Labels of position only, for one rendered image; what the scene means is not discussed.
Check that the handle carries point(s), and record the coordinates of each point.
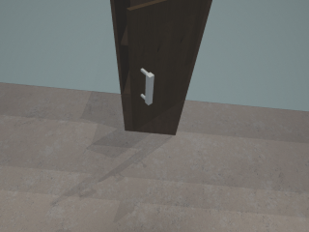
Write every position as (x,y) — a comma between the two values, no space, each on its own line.
(149,87)

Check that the cupboard door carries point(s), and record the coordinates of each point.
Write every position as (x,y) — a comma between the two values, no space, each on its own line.
(161,37)

